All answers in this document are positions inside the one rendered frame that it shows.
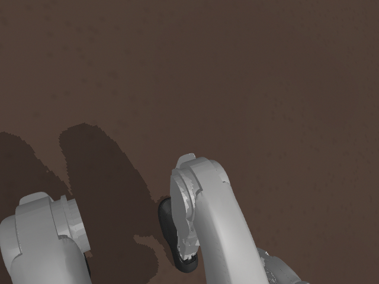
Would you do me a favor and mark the right robot foot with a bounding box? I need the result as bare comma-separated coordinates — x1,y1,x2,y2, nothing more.
158,198,198,273

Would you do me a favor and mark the right robot hand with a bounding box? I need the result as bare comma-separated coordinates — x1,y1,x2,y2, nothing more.
257,247,302,284

